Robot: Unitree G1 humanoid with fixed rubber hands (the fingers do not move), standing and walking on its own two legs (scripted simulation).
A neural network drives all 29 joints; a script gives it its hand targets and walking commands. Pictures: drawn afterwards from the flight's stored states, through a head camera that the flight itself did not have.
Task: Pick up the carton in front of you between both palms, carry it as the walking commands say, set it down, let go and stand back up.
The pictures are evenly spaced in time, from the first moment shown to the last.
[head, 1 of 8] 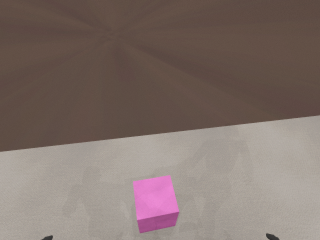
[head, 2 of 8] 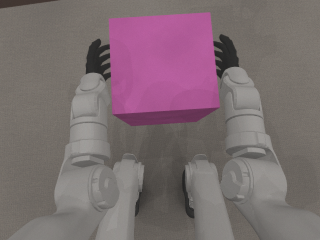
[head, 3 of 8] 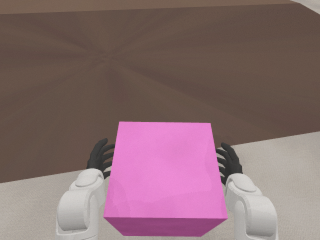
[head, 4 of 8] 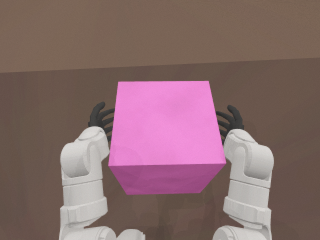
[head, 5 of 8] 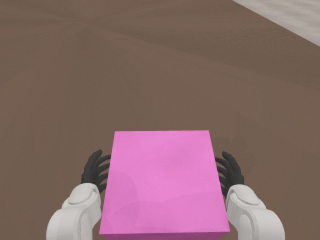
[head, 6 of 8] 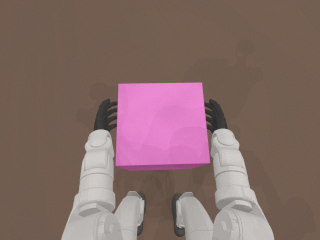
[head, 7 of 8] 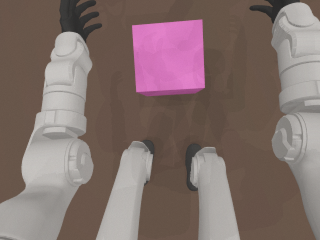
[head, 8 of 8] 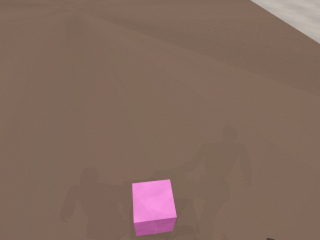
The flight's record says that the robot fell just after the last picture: no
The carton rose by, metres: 1.12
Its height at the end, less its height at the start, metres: +0.39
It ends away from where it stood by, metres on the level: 4.98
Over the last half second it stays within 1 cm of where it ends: yes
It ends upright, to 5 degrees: yes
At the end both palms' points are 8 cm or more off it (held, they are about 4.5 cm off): yes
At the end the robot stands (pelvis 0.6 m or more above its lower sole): yes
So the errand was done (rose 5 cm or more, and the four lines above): yes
